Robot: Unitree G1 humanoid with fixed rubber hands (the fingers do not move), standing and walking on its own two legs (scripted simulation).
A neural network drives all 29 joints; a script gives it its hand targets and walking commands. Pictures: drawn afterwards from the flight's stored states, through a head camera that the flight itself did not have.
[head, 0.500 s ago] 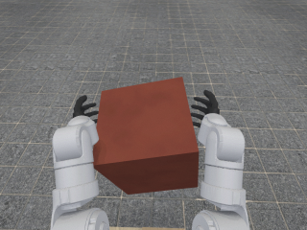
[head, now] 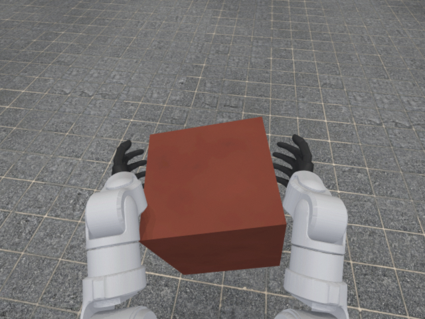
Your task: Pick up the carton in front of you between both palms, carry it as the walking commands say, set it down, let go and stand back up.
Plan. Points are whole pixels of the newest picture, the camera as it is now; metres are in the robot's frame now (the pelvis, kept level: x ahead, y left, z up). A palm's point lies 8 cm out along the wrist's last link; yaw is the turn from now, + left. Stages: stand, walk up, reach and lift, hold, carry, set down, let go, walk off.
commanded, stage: carry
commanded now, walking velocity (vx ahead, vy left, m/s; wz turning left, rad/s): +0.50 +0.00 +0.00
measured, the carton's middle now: (218, 204) +0.35 +0.01 +0.01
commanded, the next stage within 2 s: none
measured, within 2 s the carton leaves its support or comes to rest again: neither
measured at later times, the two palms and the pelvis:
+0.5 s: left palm (174, 101) +0.67 +0.14 +0.01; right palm (282, 103) +0.67 -0.15 +0.01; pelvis +0.33 +0.00 -0.08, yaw +2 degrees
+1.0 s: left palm (186, 36) +0.97 +0.14 +0.04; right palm (274, 35) +0.97 -0.16 +0.05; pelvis +0.67 -0.01 -0.07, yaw +0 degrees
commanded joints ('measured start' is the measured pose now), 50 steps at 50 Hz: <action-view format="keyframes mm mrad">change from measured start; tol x32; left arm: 1 -648 -849 -693 -115 -318 -25 -183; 50 -204 -793 -661 -232 -248 77 -191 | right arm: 1 -529 776 595 48 179 18 37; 50 -160 833 687 -14 243 117 77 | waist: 1 2 -158 -381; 8 -151 238 -498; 26 -20 -241 -648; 50 -114 35 -518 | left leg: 1 46 -7 40 -229 244 -11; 7 785 265 -192 -80 986 130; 8 897 404 -391 -91 719 252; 14 560 292 -328 -267 169 247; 23 527 123 32 47 857 82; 27 -255 -54 -15 717 -306 7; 43 -131 23 110 -147 248 5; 48 358 -70 277 -289 344 33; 50 804 259 -135 -186 405 157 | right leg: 1 336 -138 137 -22 363 -75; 10 -560 -27 77 824 -234 11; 23 75 93 -145 -65 259 -17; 27 801 -346 578 -17 662 -254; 45 484 -142 16 -254 871 -34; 48 410 -133 -47 5 1026 24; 50 55 -88 -6 460 522 50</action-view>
